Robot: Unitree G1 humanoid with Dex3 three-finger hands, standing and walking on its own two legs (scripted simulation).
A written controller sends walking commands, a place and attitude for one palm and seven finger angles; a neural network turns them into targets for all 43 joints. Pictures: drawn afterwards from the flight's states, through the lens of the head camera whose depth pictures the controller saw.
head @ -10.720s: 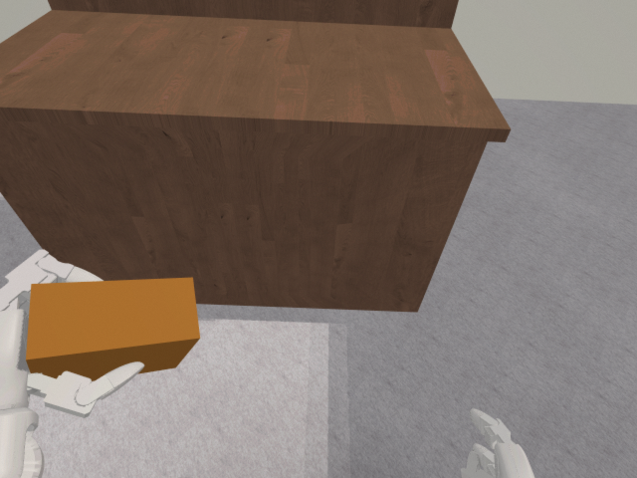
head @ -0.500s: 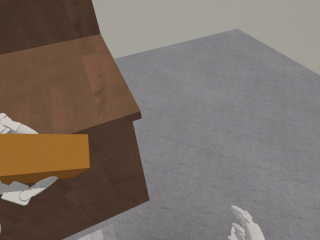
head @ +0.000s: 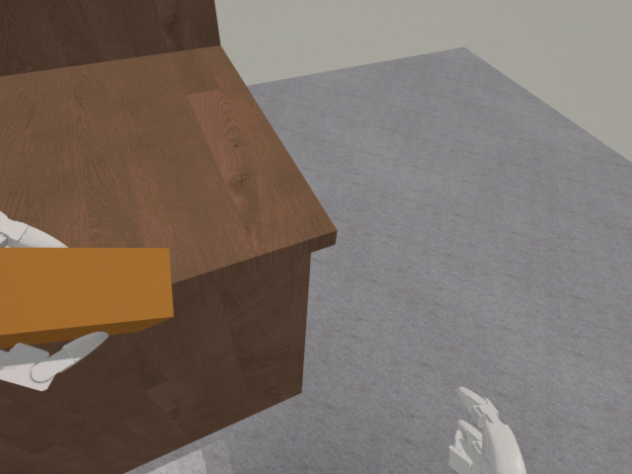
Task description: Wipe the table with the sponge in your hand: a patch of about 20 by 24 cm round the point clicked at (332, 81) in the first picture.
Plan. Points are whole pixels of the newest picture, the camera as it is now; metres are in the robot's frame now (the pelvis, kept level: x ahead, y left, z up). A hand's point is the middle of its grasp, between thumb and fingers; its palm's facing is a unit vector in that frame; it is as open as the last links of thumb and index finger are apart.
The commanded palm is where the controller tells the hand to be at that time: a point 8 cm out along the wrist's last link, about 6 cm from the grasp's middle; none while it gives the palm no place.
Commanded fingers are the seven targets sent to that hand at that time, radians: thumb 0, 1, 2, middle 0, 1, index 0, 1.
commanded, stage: shuffle to correct the standing spot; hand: left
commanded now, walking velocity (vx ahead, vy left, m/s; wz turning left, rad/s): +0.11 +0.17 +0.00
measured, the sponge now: (105, 296) +0.24 +0.22 +0.16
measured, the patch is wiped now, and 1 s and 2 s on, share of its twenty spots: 0.00 0.00 0.00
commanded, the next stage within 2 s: come to a stop and stand still in 0.48 s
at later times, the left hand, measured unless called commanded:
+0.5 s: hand out of the picture +0.25 +0.34 +0.18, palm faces +0.41 -0.82 -0.39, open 10.3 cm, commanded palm +0.18 +0.38 +0.19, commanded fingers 0.00 0.10 1.30 -1.20 -1.60 -1.20 -1.60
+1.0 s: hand out of the picture +0.27 +0.39 +0.18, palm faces +0.42 -0.84 -0.33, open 10.3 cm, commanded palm +0.21 +0.42 +0.19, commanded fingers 0.00 0.10 1.30 -1.20 -1.60 -1.20 -1.60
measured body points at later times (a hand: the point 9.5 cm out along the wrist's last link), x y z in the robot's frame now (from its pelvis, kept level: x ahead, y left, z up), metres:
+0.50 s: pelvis +0.03 +0.10 +0.00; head +0.06 +0.12 +0.45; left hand +0.22 +0.38 +0.20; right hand +0.21 -0.14 -0.08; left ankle +0.06 +0.23 -0.72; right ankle +0.01 -0.04 -0.69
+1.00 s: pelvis +0.05 +0.14 +0.01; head +0.06 +0.17 +0.46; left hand +0.24 +0.43 +0.20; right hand +0.23 -0.08 -0.07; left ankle +0.06 +0.26 -0.72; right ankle +0.04 +0.03 -0.72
